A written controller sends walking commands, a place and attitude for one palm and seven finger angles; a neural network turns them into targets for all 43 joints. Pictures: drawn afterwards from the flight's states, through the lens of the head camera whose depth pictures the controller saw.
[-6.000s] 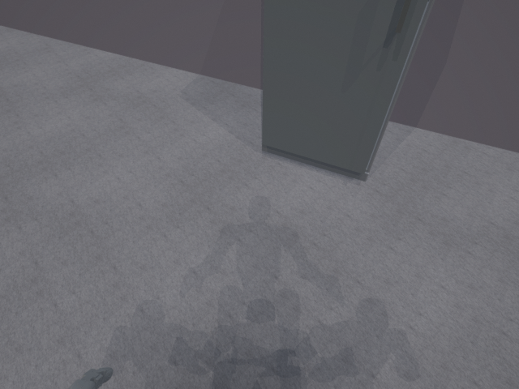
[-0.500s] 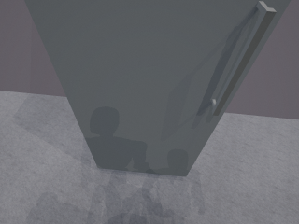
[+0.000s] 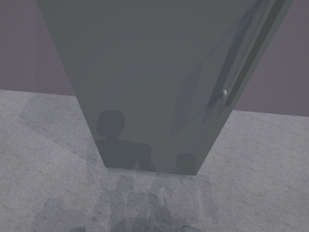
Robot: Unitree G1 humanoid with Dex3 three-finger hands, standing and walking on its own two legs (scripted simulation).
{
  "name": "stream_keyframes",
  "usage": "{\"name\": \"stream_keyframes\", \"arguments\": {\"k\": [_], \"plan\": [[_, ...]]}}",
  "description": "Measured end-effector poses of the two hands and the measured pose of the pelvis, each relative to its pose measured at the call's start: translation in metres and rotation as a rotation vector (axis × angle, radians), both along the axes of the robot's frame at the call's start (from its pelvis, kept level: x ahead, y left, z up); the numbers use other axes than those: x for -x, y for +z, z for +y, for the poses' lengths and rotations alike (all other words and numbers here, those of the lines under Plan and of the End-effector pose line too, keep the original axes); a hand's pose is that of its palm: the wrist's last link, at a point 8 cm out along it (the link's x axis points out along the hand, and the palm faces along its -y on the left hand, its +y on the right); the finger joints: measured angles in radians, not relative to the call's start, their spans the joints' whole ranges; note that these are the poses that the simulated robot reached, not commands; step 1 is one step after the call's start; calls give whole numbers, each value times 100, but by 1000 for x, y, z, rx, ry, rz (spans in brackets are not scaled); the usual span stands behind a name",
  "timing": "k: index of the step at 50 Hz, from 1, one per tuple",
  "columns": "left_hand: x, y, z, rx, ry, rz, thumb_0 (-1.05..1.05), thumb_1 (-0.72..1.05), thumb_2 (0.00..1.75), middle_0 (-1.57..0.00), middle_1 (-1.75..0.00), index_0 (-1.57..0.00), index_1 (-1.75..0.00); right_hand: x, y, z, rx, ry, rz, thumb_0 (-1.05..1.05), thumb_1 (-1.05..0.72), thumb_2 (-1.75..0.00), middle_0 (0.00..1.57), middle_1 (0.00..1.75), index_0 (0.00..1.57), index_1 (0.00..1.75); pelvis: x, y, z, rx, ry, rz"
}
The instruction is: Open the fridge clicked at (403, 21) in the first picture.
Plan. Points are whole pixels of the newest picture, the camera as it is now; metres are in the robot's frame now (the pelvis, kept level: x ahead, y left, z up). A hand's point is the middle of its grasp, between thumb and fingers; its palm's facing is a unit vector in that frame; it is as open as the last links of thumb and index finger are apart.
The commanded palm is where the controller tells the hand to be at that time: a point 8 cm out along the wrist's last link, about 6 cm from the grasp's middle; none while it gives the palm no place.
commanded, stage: come to a stop and stand still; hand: right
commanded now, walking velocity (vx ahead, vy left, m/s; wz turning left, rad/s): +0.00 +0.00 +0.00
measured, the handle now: (245, 56) +0.50 -0.20 +0.21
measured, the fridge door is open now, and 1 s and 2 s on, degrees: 0 0 0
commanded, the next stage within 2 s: look again from close up in 1.34 s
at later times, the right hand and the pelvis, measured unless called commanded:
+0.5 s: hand out of the picture -0.04 -0.19 -0.16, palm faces +0.04 +0.98 -0.20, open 7.4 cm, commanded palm none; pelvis -0.05 -0.01 +0.01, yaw -1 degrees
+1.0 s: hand out of the picture -0.11 -0.22 -0.18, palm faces +0.06 +0.98 -0.17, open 7.4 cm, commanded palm none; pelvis -0.08 -0.05 +0.01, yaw -1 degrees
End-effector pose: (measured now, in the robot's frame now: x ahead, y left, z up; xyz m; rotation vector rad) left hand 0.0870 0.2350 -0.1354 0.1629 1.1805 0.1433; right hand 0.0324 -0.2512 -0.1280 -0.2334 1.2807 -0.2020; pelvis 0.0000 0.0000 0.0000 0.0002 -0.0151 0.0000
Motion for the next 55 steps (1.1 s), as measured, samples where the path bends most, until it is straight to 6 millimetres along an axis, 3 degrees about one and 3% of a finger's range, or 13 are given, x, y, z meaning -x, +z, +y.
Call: {"name": "stream_keyframes", "arguments": {"k": [6, 9, 13, 19, 25, 33, 37, 45, 49, 55], "plan": [[22, 8, 17, -45, 15, -18, 1, 91, 90, -20, -29, -20, -30, 3, -4, 8, -20, -13, -88, 1, -90, -90, 20, 30, 20, 30, 8, -3, 1, -32, -38, -23], [34, 13, 17, -70, 8, -33, 1, 91, 90, -20, -29, -20, -30, -1, -11, 7, -41, -13, -120, 1, -90, -90, 20, 30, 20, 30, 16, -5, 1, -35, -42, -34], [52, 21, 11, -70, -6, -24, 1, 91, 90, -20, -29, -20, -30, 4, -6, 13, -69, 4, -137, 1, -90, -90, 20, 30, 20, 30, 28, 2, 0, -34, -22, -42], [76, 20, 0, -25, -7, 7, 1, 90, 90, -20, -29, -20, -30, 37, 0, 17, -79, 8, -93, 1, -90, -90, 20, 30, 20, 30, 44, 9, -1, -30, -24, -36], [108, 17, -7, -18, 23, 61, 1, 91, 90, -20, -29, -20, -30, 79, -6, 14, -86, -18, 3, 1, -90, -90, 20, 30, 20, 30, 54, 9, -5, -33, -25, -30], [155, 16, -20, -30, 51, 180, 1, 91, 90, -20, -29, -20, -30, 103, -10, 1, -99, -34, 52, 1, -90, -90, 20, 30, 20, 30, 61, 11, -20, -47, -23, -30], [157, 13, -26, -19, 48, 196, 1, 91, 90, -20, -29, -20, -30, 123, -6, -1, -95, -55, 83, 1, -91, -90, 20, 30, 20, 30, 66, 12, -25, -38, -20, -29], [139, 14, -38, -3, 51, 125, 1, 90, 90, -20, -29, -20, -30, 172, -6, 2, -113, -104, 192, 1, -91, -90, 20, 30, 20, 30, 76, 14, -34, -35, -19, -27], [148, 12, -44, -30, 71, 96, 0, 91, 90, -20, -29, -20, -30, 159, -21, -12, -125, -80, 178, 1, -90, -90, 20, 30, 20, 30, 80, 4, -45, -45, -14, -28], [165, 17, -62, -31, 55, 142, 0, 91, 90, -20, -29, -20, -30, 118, -13, -33, -110, -34, 48, 1, -91, -90, 20, 30, 20, 30, 85, 12, -58, -26, 4, -37]]}}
